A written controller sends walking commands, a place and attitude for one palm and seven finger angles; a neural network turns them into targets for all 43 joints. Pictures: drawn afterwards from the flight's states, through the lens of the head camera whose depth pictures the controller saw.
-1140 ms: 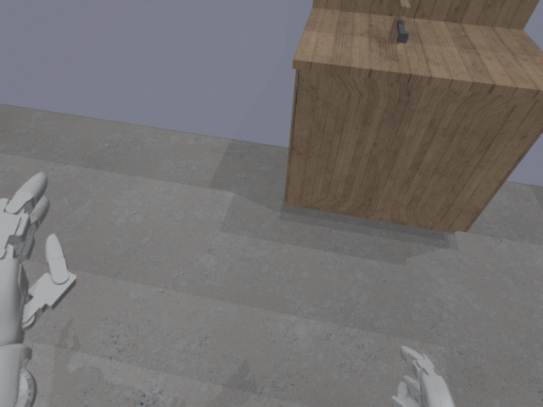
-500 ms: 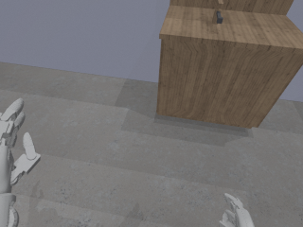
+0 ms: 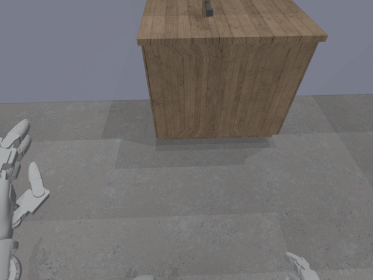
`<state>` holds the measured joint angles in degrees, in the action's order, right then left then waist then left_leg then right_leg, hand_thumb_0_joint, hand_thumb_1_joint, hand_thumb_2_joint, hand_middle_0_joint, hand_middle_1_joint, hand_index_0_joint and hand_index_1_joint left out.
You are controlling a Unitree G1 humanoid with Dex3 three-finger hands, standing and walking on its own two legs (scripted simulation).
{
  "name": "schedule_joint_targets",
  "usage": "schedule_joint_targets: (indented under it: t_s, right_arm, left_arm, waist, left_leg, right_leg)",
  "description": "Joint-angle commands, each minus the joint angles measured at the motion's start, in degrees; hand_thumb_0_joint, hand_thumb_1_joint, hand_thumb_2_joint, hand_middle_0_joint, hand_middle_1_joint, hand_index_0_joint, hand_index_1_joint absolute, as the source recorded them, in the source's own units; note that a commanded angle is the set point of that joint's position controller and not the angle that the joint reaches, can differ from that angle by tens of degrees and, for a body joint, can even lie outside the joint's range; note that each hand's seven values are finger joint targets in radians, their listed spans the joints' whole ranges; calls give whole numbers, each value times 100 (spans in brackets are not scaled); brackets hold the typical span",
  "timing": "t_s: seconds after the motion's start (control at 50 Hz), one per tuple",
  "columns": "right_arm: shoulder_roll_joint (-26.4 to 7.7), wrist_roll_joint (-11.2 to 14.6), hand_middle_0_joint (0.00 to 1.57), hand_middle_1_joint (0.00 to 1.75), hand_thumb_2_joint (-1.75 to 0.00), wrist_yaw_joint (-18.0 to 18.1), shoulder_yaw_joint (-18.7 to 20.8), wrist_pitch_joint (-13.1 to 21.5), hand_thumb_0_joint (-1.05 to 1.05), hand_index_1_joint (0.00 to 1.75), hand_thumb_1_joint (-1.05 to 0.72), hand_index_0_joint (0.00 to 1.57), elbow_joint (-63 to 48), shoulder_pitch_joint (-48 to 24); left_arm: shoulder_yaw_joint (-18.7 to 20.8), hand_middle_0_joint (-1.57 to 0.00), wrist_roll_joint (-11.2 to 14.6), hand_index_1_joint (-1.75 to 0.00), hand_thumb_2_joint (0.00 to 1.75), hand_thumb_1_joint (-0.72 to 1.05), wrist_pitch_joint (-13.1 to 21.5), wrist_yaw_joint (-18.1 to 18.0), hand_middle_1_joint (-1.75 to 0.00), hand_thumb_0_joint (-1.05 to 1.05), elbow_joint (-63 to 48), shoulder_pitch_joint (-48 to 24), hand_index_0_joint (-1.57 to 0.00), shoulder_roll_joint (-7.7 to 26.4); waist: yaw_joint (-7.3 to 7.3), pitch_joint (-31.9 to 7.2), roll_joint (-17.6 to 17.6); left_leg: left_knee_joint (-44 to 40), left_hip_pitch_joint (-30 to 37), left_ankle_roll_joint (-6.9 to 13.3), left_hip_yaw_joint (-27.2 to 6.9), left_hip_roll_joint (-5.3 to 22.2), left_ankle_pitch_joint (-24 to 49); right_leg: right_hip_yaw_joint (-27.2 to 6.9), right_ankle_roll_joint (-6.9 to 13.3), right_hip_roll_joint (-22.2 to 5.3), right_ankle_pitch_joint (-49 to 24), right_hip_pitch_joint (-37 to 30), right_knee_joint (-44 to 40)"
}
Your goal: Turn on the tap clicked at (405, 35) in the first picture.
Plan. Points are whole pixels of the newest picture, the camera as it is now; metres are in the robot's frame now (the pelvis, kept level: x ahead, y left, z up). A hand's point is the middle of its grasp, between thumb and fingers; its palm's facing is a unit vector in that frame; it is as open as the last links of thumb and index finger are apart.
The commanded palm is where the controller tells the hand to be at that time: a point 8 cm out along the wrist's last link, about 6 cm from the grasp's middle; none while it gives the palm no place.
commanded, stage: walk to a spot facing it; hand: left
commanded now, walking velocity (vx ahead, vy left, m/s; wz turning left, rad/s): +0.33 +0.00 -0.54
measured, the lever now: (209, 12) +1.18 -0.03 +0.09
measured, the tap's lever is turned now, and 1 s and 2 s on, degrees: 0 0 0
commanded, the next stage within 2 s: turn to face it in 0.96 s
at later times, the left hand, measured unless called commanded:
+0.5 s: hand (141, 103) +0.43 +0.13 +0.17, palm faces +0.10 -0.85 -0.52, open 7.4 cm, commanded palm +0.37 +0.19 +0.18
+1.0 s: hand (173, 65) +0.59 +0.08 +0.17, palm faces +0.15 -0.94 -0.31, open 7.4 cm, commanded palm +0.55 +0.11 +0.18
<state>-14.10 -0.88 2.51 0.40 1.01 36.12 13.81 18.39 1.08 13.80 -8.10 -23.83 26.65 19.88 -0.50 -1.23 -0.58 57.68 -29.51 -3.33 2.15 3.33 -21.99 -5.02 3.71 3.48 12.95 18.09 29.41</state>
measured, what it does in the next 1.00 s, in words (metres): walks ahead, turning right: left foot, then right foot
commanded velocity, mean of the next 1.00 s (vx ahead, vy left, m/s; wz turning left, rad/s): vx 0.33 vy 0.00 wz -0.32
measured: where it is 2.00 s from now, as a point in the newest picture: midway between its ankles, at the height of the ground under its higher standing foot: (230, 258)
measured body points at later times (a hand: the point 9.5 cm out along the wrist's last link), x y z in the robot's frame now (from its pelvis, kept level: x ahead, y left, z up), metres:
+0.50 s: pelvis +0.13 -0.03 -0.02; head +0.16 -0.04 +0.43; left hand +0.42 +0.17 +0.20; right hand +0.20 -0.26 -0.12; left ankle +0.05 +0.15 -0.74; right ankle +0.19 -0.15 -0.73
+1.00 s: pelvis +0.29 -0.08 -0.02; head +0.27 -0.07 +0.43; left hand +0.58 +0.13 +0.18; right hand +0.35 -0.37 -0.10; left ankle +0.38 +0.03 -0.74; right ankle +0.20 -0.15 -0.71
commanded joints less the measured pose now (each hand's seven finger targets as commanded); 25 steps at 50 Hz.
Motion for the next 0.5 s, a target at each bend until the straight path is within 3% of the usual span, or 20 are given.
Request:
schedule_joint_targets:
  t_s: [0.0, 0.04, 0.08, 0.1, 0.12, 0.14, 0.16, 0.18, 0.22, 0.24, 0.3, 0.34, 0.38, 0.42, 0.44, 0.46, 0.48]
  right_arm:
    - [-332, 69, 20, 30, -90, 0, 136, 368, 0, 30, -90, 20, -1084, -823]
    - [-327, 84, 20, 30, -90, -8, 135, 421, 0, 30, -90, 20, -1111, -784]
    - [-378, 103, 20, 30, -90, 35, 159, 446, 0, 30, -90, 20, -1130, -563]
    - [-457, 118, 20, 30, -90, 86, 211, 450, 0, 30, -90, 20, -1151, -472]
    - [-636, 100, 20, 30, -90, 122, 265, 440, 0, 30, -90, 20, -1185, -478]
    - [-578, 129, 20, 30, -90, 128, 282, 464, 0, 30, -90, 20, -1266, -536]
    - [-512, 106, 20, 30, -90, 90, 260, 487, 0, 30, -90, 20, -1161, -640]
    - [-406, 27, 20, 30, -90, 84, 173, 496, 0, 30, -90, 20, -1076, -665]
    - [-405, 72, 20, 30, -90, 32, 172, 523, 0, 30, -90, 20, -1025, -568]
    - [-404, 92, 20, 30, -90, 19, 174, 567, 0, 30, -90, 20, -985, -589]
    - [-454, 39, 20, 30, -90, -5, 225, 567, 0, 30, -90, 20, -992, -396]
    - [-433, 14, 20, 30, -90, 5, 225, 575, 0, 30, -90, 20, -1042, -404]
    - [-378, -9, 20, 30, -90, 0, 218, 574, 0, 30, -90, 20, -1052, -443]
    - [-343, 12, 20, 30, -90, -13, 229, 581, 0, 30, -90, 20, -1078, -429]
    - [-334, 42, 20, 30, -90, -15, 225, 576, 0, 30, -90, 20, -1076, -447]
    - [-325, 94, 20, 30, -90, -44, 234, 578, 0, 30, -90, 20, -1074, -459]
    - [-258, 161, 20, 30, -90, -107, 233, 580, 0, 30, -90, 20, -1071, -437]
  left_arm:
    - [808, -20, 33, -30, 90, 90, 381, -139, -30, 0, -1304, -424, -20, 1120]
    - [699, -20, 56, -30, 90, 90, 332, -154, -30, 0, -1271, -318, -20, 961]
    - [713, -20, 65, -30, 90, 90, 333, -175, -30, 0, -1389, -400, -20, 968]
    - [680, -20, 53, -30, 90, 90, 366, -155, -30, 0, -1538, -501, -20, 908]
    - [678, -20, 50, -30, 90, 90, 407, -128, -30, 0, -1680, -592, -20, 879]
    - [626, -20, -1, -30, 90, 90, 462, -114, -30, 0, -1795, -666, -20, 890]
    - [888, -20, -102, -30, 90, 90, 494, -117, -30, 0, -1653, -689, -20, 1230]
    - [916, -20, -112, -30, 90, 90, 497, -100, -30, 0, -1600, -682, -20, 1273]
    - [476, -20, -109, -30, 90, 90, 429, -49, -30, 0, -1794, -883, -20, 908]
    - [429, -20, -172, -30, 90, 90, 419, -24, -30, 0, -2029, -1208, -20, 958]
    - [495, -20, -206, -30, 90, 90, 306, -10, -30, 0, -1690, -933, -20, 919]
    - [734, -20, -218, -30, 90, 90, 273, 2, -30, 0, -1527, -904, -20, 1121]
    - [858, -20, -177, -30, 90, 90, 249, 23, -30, 0, -1298, -704, -20, 1136]
    - [999, -20, -97, -30, 90, 90, 246, 51, -30, 0, -1371, -597, -20, 1239]
    - [1013, -20, -63, -30, 90, 90, 184, 71, -30, 0, -1310, -403, -20, 1231]
    - [1029, -20, -77, -30, 90, 90, 148, 63, -30, 0, -1540, -365, -20, 1296]
    - [1118, -20, -119, -30, 90, 90, 134, 34, -30, 0, -1731, -399, -20, 1441]
  waist:
    - [-159, -641, -711]
    - [-114, -753, -701]
    - [26, -908, -485]
    - [128, -902, -35]
    - [157, -824, 1174]
    - [88, -611, 1824]
    - [33, -338, 1484]
    - [51, -198, 1489]
    - [117, 249, 1258]
    - [68, 323, 1226]
    - [114, 430, 1392]
    - [137, 388, 1582]
    - [148, 294, 1537]
    - [84, -154, 1461]
    - [22, -432, 1341]
    - [-84, -734, 971]
    - [-118, -1135, 60]
  left_leg:
    - [-1571, 382, 115, 281, -57, -39]
    - [-2343, 908, 162, 413, -143, 128]
    - [-3161, 2151, 309, 354, 1, 422]
    - [-3523, 3041, 481, -49, 410, 429]
    - [-4066, 3860, 869, -1437, 1473, -34]
    - [-4272, 3982, 1402, -2486, 2487, 365]
    - [-4483, 3450, 1535, -2480, 2619, 235]
    - [-4451, 3007, 1486, -2204, 2521, 49]
    - [-4281, 2659, 1344, -1162, 2264, 988]
    - [-4183, 2560, 1160, -539, 2077, 1306]
    - [-4158, 2287, 883, 469, 1730, 2220]
    - [-4106, 2352, 801, 886, 1676, 2709]
    - [-3794, 2327, 770, 1118, 1707, 3406]
    - [-2768, 2465, 729, 1365, 1645, 4267]
    - [-2057, 2394, 663, 1478, 1544, 4270]
    - [-1015, 1887, 593, 1444, 1374, 4019]
    - [514, 989, 485, 1391, 1080, 3019]
  right_leg:
    - [-1754, 886, -1241, 404, -496, -1217]
    - [-1687, 779, -1087, 396, -521, -960]
    - [-1479, 421, -726, 454, 117, -290]
    - [-1176, 180, -468, 526, 871, 408]
    - [-454, -148, 36, 1342, 2042, 1646]
    - [298, -363, 43, 1996, 2805, 3237]
    - [332, -402, -270, 1708, 2938, 4059]
    - [293, -411, -548, 1497, 2912, 4492]
    - [479, -475, -817, 1172, 3045, 4568]
    - [663, -514, -859, 911, 2941, 4321]
    - [1196, -532, -792, 510, 2227, 3138]
    - [1518, -527, -712, 222, 1758, 2326]
    - [1772, -465, -535, 131, 1162, 1529]
    - [2099, -369, -165, 93, 250, 757]
    - [2245, -342, 1, -123, -367, 443]
    - [2110, -257, 31, -382, -1341, 219]
    - [1084, 129, -639, -789, -2334, 119]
